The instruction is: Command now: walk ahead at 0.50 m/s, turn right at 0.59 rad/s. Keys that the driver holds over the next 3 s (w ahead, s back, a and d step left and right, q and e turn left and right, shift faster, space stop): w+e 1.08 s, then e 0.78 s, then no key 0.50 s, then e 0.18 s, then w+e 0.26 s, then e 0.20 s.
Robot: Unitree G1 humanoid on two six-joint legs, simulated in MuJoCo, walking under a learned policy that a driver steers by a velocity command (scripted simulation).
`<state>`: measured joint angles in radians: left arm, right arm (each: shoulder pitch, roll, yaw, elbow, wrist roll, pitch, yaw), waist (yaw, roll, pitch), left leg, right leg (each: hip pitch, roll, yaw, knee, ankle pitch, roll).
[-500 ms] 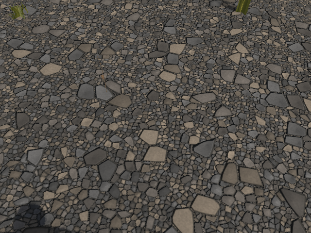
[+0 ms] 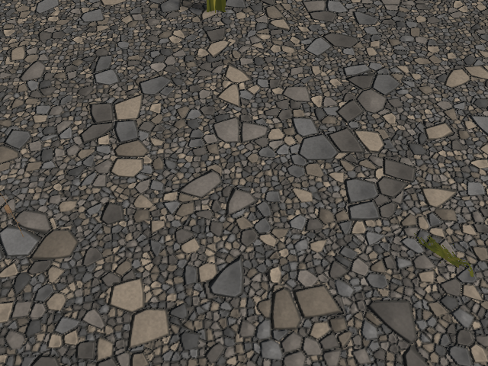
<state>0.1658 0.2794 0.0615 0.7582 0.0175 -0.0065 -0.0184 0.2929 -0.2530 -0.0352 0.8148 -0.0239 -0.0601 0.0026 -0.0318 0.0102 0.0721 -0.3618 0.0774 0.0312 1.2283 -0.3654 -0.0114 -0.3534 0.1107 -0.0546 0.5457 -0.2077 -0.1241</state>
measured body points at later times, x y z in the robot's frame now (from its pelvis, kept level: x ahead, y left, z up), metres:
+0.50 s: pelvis +0.28 +0.03 +0.00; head +0.31 +0.03 +0.45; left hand +0.38 +0.30 -0.13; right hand +0.40 -0.27 -0.08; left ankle +0.38 +0.10 -0.73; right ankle +0.11 -0.04 -0.65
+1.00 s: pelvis +0.50 -0.11 -0.01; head +0.53 -0.14 +0.44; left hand +0.81 -0.03 -0.10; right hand +0.35 -0.33 -0.15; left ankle +0.42 +0.09 -0.65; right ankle +0.53 -0.20 -0.73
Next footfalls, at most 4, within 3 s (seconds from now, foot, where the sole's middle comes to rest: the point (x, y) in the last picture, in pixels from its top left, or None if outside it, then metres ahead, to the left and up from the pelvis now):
0.40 left None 0.41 0.09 -0.76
0.92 right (332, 317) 0.57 -0.22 -0.76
1.44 left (339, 230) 0.84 -0.28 -0.76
1.90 right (363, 300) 0.61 -0.31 -0.76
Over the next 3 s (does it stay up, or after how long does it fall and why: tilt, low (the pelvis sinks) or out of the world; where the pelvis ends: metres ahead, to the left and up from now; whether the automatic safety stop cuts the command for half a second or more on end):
stays up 0.64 -0.34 0.02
